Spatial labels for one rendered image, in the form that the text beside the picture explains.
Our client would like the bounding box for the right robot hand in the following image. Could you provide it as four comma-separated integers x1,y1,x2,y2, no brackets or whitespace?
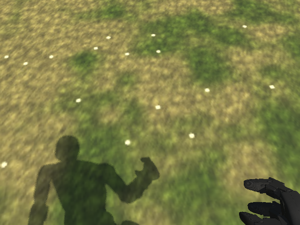
239,177,300,225

